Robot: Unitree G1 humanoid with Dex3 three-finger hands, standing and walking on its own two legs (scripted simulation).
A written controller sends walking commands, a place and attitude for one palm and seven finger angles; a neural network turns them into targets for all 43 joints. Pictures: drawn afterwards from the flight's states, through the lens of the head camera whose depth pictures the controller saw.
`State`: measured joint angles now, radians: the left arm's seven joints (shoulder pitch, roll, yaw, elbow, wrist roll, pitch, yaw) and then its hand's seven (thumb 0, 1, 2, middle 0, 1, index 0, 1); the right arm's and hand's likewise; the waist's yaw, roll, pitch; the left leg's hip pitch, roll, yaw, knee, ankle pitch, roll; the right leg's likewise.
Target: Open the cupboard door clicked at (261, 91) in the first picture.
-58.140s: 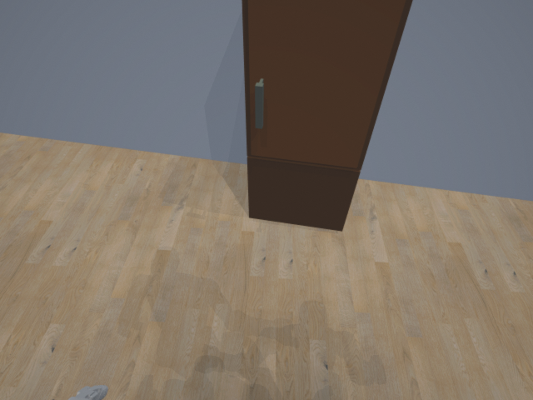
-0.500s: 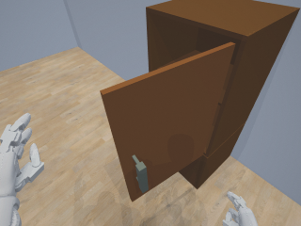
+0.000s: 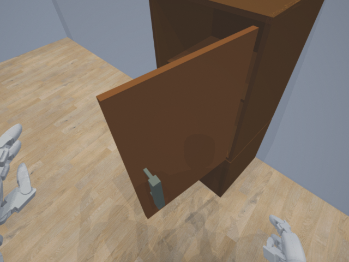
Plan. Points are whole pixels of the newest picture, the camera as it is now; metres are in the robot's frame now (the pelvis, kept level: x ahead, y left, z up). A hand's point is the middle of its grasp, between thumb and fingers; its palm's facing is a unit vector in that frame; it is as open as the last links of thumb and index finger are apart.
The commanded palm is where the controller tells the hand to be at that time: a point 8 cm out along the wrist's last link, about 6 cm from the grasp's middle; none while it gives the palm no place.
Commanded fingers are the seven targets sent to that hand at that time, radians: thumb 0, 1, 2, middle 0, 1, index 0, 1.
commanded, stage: step back with the hand held close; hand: left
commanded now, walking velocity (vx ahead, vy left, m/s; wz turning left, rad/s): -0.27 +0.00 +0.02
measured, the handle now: (153, 188) +0.33 +0.09 -0.10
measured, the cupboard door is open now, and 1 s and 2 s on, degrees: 82 82 82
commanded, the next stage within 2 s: stop stepping back and stand still in 0.94 s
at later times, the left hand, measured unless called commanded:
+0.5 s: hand out of the picture +0.11 +0.30 +0.17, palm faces +0.47 -0.72 -0.51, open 7.4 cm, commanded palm +0.04 +0.33 +0.17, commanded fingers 0.00 0.90 0.90 -0.20 -0.30 -0.20 -0.30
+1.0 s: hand out of the picture +0.01 +0.25 +0.18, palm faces +0.42 -0.76 -0.50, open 7.4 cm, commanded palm -0.03 +0.28 +0.17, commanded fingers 0.00 0.90 0.90 -0.20 -0.30 -0.20 -0.30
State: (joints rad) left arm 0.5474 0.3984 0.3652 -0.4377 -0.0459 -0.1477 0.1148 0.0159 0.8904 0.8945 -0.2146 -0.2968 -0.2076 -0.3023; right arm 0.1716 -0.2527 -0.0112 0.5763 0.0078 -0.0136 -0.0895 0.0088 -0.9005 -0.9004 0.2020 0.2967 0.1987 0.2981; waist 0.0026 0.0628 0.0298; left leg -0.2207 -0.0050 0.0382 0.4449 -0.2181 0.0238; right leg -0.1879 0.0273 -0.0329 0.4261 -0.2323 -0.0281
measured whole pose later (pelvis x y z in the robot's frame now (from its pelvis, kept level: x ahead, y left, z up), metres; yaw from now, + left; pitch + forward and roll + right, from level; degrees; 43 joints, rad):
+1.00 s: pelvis -0.19 -0.01 -0.01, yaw -3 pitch +0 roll -2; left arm 0.56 0.47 0.47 -0.49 -0.06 -0.21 0.13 0.01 0.89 0.89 -0.22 -0.30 -0.21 -0.30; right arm 0.14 -0.27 0.00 0.59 0.01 -0.03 -0.08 0.01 -0.90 -0.90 0.20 0.30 0.20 0.30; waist 0.02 0.03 -0.04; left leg -0.38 0.01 0.04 0.52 -0.07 0.04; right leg -0.16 0.13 0.01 0.58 -0.33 0.02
